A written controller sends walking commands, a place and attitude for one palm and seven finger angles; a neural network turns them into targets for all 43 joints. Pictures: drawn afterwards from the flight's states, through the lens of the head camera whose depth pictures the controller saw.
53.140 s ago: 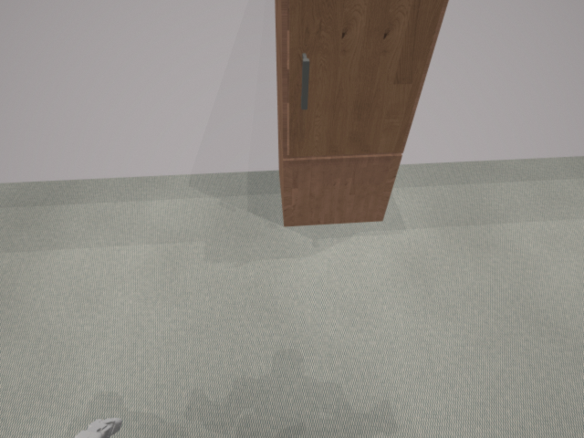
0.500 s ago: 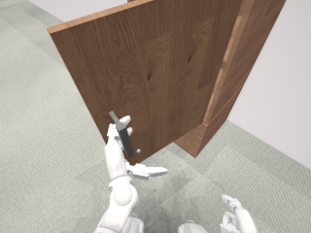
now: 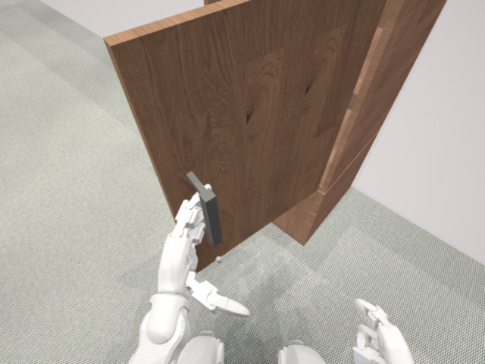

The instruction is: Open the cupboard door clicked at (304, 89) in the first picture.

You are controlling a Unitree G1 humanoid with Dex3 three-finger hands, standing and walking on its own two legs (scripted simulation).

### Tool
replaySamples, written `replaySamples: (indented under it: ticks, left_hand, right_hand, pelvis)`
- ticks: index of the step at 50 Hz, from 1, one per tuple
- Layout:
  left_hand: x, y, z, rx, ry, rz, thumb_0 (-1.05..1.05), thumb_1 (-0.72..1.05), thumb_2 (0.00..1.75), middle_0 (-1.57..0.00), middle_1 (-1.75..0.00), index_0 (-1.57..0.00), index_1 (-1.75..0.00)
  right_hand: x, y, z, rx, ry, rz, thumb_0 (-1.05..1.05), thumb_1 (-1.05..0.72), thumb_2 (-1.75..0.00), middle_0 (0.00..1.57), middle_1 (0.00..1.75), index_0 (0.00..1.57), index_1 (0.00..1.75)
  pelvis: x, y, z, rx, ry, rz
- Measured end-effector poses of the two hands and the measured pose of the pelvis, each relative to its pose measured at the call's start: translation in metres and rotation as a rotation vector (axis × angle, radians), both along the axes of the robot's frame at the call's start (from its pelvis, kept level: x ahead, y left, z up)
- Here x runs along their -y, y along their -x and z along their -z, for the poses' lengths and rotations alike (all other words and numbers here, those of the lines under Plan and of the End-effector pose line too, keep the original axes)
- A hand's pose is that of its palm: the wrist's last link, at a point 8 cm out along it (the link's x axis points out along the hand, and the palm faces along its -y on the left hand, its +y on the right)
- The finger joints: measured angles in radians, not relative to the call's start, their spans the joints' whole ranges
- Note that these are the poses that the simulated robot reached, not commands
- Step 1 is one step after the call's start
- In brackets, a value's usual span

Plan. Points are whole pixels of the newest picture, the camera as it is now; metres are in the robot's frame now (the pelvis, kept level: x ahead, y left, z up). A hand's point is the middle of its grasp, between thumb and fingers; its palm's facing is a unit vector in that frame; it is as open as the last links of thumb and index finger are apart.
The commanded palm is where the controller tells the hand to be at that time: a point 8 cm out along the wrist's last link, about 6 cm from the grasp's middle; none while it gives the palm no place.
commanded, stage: slide the hand sideways off the handle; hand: left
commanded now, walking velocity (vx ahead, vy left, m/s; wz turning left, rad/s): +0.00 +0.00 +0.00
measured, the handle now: (205, 211) +0.35 +0.09 +0.04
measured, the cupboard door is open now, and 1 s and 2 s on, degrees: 77 77 77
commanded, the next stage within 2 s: draw the hand back to the body in 0.78 s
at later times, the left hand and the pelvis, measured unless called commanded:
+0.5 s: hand (185, 284) +0.23 +0.10 +0.04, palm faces -0.02 -1.00 -0.02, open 16.3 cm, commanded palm +0.21 +0.16 +0.04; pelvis +0.01 -0.01 -0.01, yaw +0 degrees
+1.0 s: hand (157, 292) +0.22 +0.13 +0.06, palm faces -0.02 -1.00 -0.05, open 16.3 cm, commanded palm +0.19 +0.20 +0.07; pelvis +0.01 -0.02 -0.02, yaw +1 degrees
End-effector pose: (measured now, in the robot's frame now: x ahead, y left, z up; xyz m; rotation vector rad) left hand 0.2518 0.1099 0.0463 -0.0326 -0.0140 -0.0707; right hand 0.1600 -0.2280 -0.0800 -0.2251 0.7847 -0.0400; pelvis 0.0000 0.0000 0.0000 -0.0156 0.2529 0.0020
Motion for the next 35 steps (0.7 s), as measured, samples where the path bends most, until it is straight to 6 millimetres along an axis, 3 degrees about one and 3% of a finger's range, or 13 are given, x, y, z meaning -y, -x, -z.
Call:
replaySamples:
  ticks: [7, 16, 25, 35]
  left_hand:
    - [-0.016, 0.013, 0.005, -0.022, -0.044, -0.017, -0.01, -0.5, 0.3, -0.14, -0.3, -0.16, -0.3]
    - [-0.029, 0.024, -0.005, -0.019, -0.023, -0.038, -0.01, -0.5, 0.3, -0.15, -0.3, -0.15, -0.3]
    - [-0.044, 0.038, 0.005, -0.075, -0.056, -0.049, -0.01, -0.5, 0.3, -0.15, -0.3, -0.15, -0.3]
    - [-0.058, 0.053, -0.004, -0.048, -0.07, -0.056, -0.01, -0.5, 0.3, -0.15, -0.3, -0.15, -0.3]
  right_hand:
    - [-0.011, -0.011, 0.004, 0.014, -0.021, -0.014, 0.01, -0.91, -0.89, 0.2, 0.3, 0.2, 0.3]
    - [-0.02, -0.022, 0.003, 0.037, -0.04, -0.029, 0.01, -0.91, -0.89, 0.2, 0.3, 0.2, 0.3]
    - [-0.008, -0.029, 0.003, 0.052, -0.014, -0.018, 0.01, -0.91, -0.89, 0.2, 0.3, 0.2, 0.3]
    - [0.007, -0.032, 0.006, 0.067, 0.004, 0.004, 0.01, -0.91, -0.89, 0.2, 0.3, 0.2, 0.3]
  pelvis:
    - [-0.002, 0.0, 0.005, 0.0, 0.007, -0.001]
    - [-0.001, -0.005, 0.004, -0.007, 0.011, -0.008]
    - [0.005, -0.01, 0.008, -0.019, 0.009, -0.008]
    - [0.012, -0.013, 0.012, -0.03, 0.011, -0.011]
